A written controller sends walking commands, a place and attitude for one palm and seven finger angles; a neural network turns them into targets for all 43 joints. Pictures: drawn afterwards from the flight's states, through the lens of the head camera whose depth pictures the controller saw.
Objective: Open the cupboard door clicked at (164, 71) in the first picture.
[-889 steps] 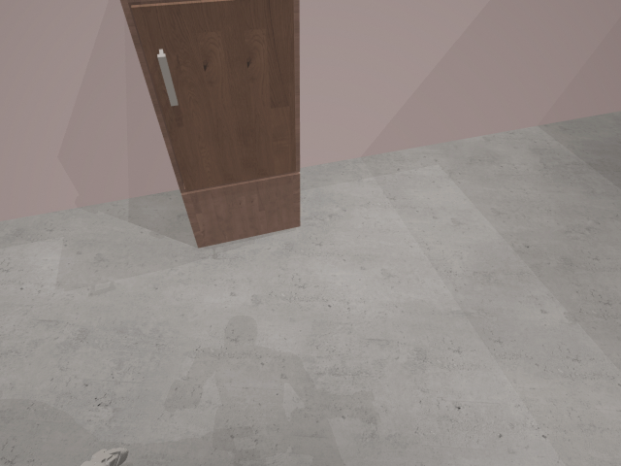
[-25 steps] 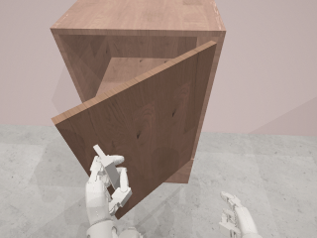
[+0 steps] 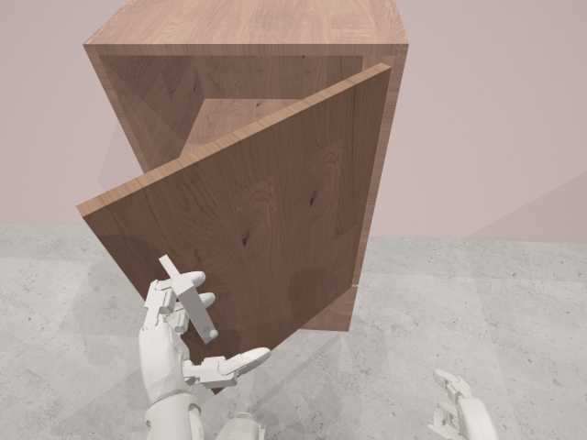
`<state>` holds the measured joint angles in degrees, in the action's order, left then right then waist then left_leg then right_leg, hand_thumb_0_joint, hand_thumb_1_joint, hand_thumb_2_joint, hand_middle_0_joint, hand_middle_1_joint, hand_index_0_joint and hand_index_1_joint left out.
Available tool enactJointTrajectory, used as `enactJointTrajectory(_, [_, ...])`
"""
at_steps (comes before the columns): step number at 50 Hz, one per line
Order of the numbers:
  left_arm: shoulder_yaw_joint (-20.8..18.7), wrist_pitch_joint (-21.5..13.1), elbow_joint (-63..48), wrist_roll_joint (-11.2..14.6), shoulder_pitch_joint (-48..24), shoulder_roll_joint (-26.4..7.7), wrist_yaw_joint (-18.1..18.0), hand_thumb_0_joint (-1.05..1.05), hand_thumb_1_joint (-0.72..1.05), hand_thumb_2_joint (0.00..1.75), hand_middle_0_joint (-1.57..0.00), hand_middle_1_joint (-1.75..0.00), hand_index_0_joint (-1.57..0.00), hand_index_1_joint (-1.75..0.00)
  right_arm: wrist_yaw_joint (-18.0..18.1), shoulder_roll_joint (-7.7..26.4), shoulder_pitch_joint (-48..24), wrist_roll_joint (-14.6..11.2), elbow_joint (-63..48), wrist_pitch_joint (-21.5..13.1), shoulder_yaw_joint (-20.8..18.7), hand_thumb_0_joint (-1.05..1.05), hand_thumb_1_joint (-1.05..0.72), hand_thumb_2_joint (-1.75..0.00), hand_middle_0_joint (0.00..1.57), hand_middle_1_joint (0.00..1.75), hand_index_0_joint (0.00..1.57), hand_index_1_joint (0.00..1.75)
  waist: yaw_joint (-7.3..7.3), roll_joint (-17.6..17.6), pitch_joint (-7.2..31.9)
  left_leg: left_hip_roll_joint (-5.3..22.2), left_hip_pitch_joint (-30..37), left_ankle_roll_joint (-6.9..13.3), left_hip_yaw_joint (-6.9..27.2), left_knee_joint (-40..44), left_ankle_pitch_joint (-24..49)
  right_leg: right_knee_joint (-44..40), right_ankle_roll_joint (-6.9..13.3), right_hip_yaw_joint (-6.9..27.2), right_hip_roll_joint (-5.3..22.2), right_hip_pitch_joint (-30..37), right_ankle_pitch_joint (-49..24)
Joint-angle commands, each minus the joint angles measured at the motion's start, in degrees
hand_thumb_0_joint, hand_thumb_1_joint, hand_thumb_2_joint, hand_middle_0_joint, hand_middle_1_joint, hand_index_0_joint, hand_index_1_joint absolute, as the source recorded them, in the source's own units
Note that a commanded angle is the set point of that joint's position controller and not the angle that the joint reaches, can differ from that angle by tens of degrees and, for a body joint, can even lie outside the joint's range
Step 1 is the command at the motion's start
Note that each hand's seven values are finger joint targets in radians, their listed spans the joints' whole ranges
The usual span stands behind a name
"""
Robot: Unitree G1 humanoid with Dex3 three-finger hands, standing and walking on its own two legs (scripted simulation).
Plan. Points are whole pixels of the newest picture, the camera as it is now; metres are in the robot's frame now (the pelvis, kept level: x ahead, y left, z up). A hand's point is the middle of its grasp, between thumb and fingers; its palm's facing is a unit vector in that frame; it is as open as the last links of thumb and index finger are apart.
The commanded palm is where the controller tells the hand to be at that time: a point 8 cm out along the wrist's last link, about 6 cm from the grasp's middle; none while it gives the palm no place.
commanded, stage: open thumb and fingers to let go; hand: left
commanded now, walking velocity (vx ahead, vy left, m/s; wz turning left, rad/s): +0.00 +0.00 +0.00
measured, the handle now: (188, 300) +0.28 +0.15 +0.07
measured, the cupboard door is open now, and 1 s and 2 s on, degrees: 43 43 43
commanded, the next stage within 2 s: slide the hand sideways off the handle in 0.30 s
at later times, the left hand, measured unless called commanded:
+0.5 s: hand (207, 346) +0.23 +0.11 +0.06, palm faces +0.10 -0.99 -0.02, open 15.4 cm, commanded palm +0.19 +0.16 +0.06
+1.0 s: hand (172, 385) +0.18 +0.15 +0.06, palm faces -0.10 -0.99 +0.02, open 16.1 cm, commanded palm +0.16 +0.20 +0.06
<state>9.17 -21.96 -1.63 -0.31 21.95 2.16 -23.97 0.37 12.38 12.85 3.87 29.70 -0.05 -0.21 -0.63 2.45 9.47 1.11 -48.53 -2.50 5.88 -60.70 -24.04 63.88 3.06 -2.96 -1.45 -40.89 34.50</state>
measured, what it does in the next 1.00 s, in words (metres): shifts its weight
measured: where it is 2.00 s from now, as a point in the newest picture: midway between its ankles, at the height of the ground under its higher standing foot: outside the picture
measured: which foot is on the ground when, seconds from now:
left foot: down 0.00-1.00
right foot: down 0.00-1.00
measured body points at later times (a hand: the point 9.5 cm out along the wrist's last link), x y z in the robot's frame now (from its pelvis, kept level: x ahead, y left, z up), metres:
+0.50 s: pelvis +0.00 +0.04 +0.00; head +0.03 +0.04 +0.45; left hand +0.22 +0.17 +0.07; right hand +0.18 -0.18 -0.08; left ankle +0.06 +0.17 -0.66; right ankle -0.02 -0.08 -0.66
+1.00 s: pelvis -0.01 +0.07 -0.01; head +0.02 +0.07 +0.43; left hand +0.18 +0.20 +0.07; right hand +0.17 -0.15 -0.07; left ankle +0.06 +0.17 -0.66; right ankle -0.02 -0.08 -0.66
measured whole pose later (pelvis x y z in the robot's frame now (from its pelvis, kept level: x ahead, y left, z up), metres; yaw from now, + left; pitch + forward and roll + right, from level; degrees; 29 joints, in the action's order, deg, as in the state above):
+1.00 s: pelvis -0.01 +0.07 -0.01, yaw -2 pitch +11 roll -3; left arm 12.7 -18.2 -17.4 2.7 33.3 -7.5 -3.0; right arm -1.1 10.7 14.5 0.5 19.2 2.0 2.4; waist -1.4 3.0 8.5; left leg 0.4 -53.4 0.3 3.2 -68.0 -26.2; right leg 66.5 -2.0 -0.2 -0.5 -43.9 34.1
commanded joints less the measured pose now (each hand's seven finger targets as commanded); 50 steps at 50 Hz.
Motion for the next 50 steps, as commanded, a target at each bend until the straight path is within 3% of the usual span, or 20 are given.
enactJointTrajectory(1, [-1.2,-3.5,-12.0,-1.0,-5.2,-0.6,-1.0,0.00,-0.50,0.30,-0.26,-0.95,-0.26,-0.95,0.0,3.7,-5.1,-0.3,-9.9,-3.1,-1.6,0.00,-0.90,-0.90,0.20,0.30,0.20,0.30,-0.28,-7.6,8.7,-2.1,8.5,3.9,-3.9,3.7,5.5,-15.6,-3.9,5.7,2.9,3.0,-21.7])
enactJointTrajectory(14, [2.0,-0.5,-13.1,-3.8,-4.0,2.4,-3.9,0.00,-0.50,0.30,-0.15,-0.30,-0.15,-0.30,-0.3,3.1,-5.8,-0.1,-11.2,-2.5,-0.9,0.00,-0.90,-0.90,0.20,0.30,0.20,0.30,0.55,-5.3,8.6,-2.0,10.8,3.8,-4.4,5.2,7.0,-13.4,-2.3,1.3,1.0,1.5,-19.0])
enactJointTrajectory(20, [3.3,1.0,-13.9,-4.0,-3.3,4.2,-4.7,0.00,-0.50,0.30,-0.15,-0.30,-0.15,-0.30,-0.4,2.9,-6.7,-0.2,-11.6,-2.2,-0.7,0.00,-0.90,-0.90,0.20,0.30,0.20,0.30,0.62,-5.0,8.3,-1.8,11.3,3.6,-4.2,5.6,6.6,-13.0,-1.9,0.0,0.3,0.5,-16.6])
enactJointTrajectory(21, [11.7,-1.8,-14.3,-9.4,-3.6,-4.7,6.3,0.00,-0.50,0.30,-0.15,-0.30,-0.15,-0.30,-1.0,5.6,-3.7,-0.9,-10.7,-2.4,-0.6,0.00,-0.90,-0.90,0.20,0.30,0.20,0.30,-4.92,-7.7,4.3,-1.8,10.1,4.4,-4.3,3.9,6.3,-12.0,-2.7,1.8,0.9,-4.3,-18.9])
enactJointTrajectory(22, [6.8,-4.2,-19.0,-7.2,-5.2,-8.9,12.5,0.00,-0.50,0.30,-0.15,-0.30,-0.15,-0.30,-0.7,5.2,-3.6,-1.2,-11.9,-2.1,-1.7,0.00,-0.90,-0.90,0.20,0.30,0.20,0.30,-2.09,-3.5,9.2,-1.7,11.1,4.6,-4.5,3.6,7.3,-11.3,-2.0,2.5,1.3,-1.5,-20.8])
enactJointTrajectory(23, [6.6,-5.3,-19.8,-6.0,-4.1,-10.4,16.4,0.00,-0.50,0.30,-0.15,-0.30,-0.15,-0.30,-0.5,5.2,-3.7,-1.4,-12.5,-1.9,-1.4,0.00,-0.90,-0.90,0.20,0.30,0.20,0.30,-1.55,-2.0,10.2,-2.0,11.7,4.8,-4.6,3.8,7.8,-10.9,-1.7,2.7,1.4,-0.2,-21.8])
enactJointTrajectory(25, [7.2,-6.1,-20.4,-2.7,-1.3,-10.1,23.0,0.00,-0.50,0.30,-0.15,-0.30,-0.15,-0.30,-0.5,4.9,-3.6,-2.2,-13.7,-2.4,-1.2,0.00,-0.90,-0.90,0.20,0.30,0.20,0.30,-1.92,-1.0,9.5,-1.9,12.5,4.8,-4.6,3.9,8.0,-10.8,-1.8,2.2,1.3,-0.6,-21.5])
enactJointTrajectory(26, [7.5,-5.7,-21.9,0.1,-0.2,-8.9,25.9,0.00,-0.50,0.30,-0.15,-0.30,-0.15,-0.30,-0.5,5.0,-3.6,-2.9,-15.0,-2.6,-1.3,0.00,-0.90,-0.90,0.20,0.30,0.20,0.30,-1.88,-0.4,10.1,-1.7,13.3,4.8,-4.4,4.3,8.0,-11.0,-1.6,2.0,1.0,0.0,-20.8])
enactJointTrajectory(28, [7.5,-4.3,-22.5,5.2,-0.1,-5.6,27.9,0.00,-0.50,0.30,-0.15,-0.30,-0.15,-0.30,-0.1,4.6,-3.8,-3.8,-16.7,-3.3,-0.9,0.00,-0.90,-0.90,0.20,0.30,0.20,0.30,-1.76,-1.5,8.2,-1.7,13.4,4.5,-3.9,5.6,5.0,-11.9,-1.7,0.5,0.3,-0.6,-16.5])
enactJointTrajectory(31, [3.8,-1.7,-20.9,8.5,5.7,-4.2,25.4,0.00,-0.50,0.30,-0.15,-0.30,-0.15,-0.30,0.1,5.1,-4.0,-4.1,-18.2,-4.0,-0.9,0.00,-0.90,-0.90,0.20,0.30,0.20,0.30,-0.47,-5.3,6.0,-1.5,11.7,4.0,-2.7,6.8,1.9,-12.0,-1.8,-1.2,-0.6,-1.5,-11.5])
enactJointTrajectory(34, [2.3,-1.6,-20.6,5.0,4.4,-6.0,20.9,0.00,-0.50,0.30,-0.15,-0.30,-0.15,-0.30,-0.2,5.5,-3.7,-3.4,-18.4,-3.5,-1.2,0.00,-0.90,-0.90,0.20,0.30,0.20,0.30,-0.81,-6.0,4.6,-1.2,9.3,3.7,-2.1,6.2,-0.7,-9.6,-1.8,-1.7,-0.4,-5.6,-8.5])
enactJointTrajectory(36, [2.9,-2.6,-22.7,1.9,4.6,-7.6,19.3,0.00,-0.50,0.30,-0.15,-0.30,-0.15,-0.30,-0.7,5.3,-3.3,-3.0,-19.0,-3.4,-1.4,0.00,-0.90,-0.90,0.20,0.30,0.20,0.30,-0.67,-3.0,5.9,-1.2,8.7,3.7,-1.8,5.7,-0.2,-7.6,-1.4,-1.4,-0.1,-6.4,-8.7])
enactJointTrajectory(39, [2.4,-3.0,-24.1,0.3,7.2,-8.8,18.6,0.00,-0.50,0.30,-0.15,-0.30,-0.15,-0.30,-1.5,4.9,-3.2,-2.9,-19.7,-2.5,-1.3,0.00,-0.90,-0.90,0.20,0.30,0.20,0.30,0.20,-0.4,8.0,-1.1,9.3,3.4,-2.2,5.8,-0.6,-6.7,-1.1,-1.2,-0.1,-6.9,-8.3])
enactJointTrajectory(40, [2.6,-3.0,-25.6,0.3,7.2,-9.1,18.7,0.00,-0.50,0.30,-0.15,-0.30,-0.15,-0.30,-1.6,5.0,-3.3,-3.0,-20.0,-2.3,-1.3,0.00,-0.90,-0.90,0.20,0.30,0.20,0.30,0.23,1.0,8.1,-1.0,9.7,3.3,-2.2,5.9,-1.2,-6.6,-1.0,-1.1,-0.2,-7.0,-8.0])
enactJointTrajectory(45, [1.3,-0.9,-28.5,2.6,10.8,-9.5,19.3,0.00,-0.50,0.30,-0.15,-0.30,-0.15,-0.30,-1.3,5.1,-3.1,-3.6,-21.0,-1.3,-1.0,0.00,-0.90,-0.90,0.20,0.30,0.20,0.30,0.44,1.5,8.2,-0.8,10.6,3.2,-1.6,7.3,-2.6,-7.4,-1.0,-1.6,-0.8,-5.6,-7.8])
enactJointTrajectory(47, [1.7,-0.3,-29.1,3.6,11.6,-8.6,19.8,0.00,-0.50,0.30,-0.15,-0.30,-0.15,-0.30,-1.1,5.1,-3.0,-3.8,-21.2,-1.3,-1.0,0.00,-0.90,-0.90,0.20,0.30,0.20,0.30,-0.15,0.0,7.9,-0.8,10.3,3.4,-1.5,7.0,-2.3,-7.8,-1.3,-1.8,-1.0,-5.6,-8.1])
enactJointTrajectory(50, [-0.2,-0.3,-28.7,4.6,12.6,-9.9,20.4,0.00,-0.50,0.30,-0.15,-0.30,-0.15,-0.30,-0.7,5.3,-2.8,-3.9,-20.9,-1.3,-1.1,0.00,-0.90,-0.90,0.20,0.30,0.20,0.30,-0.69,-2.4,5.4,-0.8,8.6,3.4,-1.5,6.7,-3.8,-8.3,-1.6,-2.0,-1.2,-6.3,-6.8])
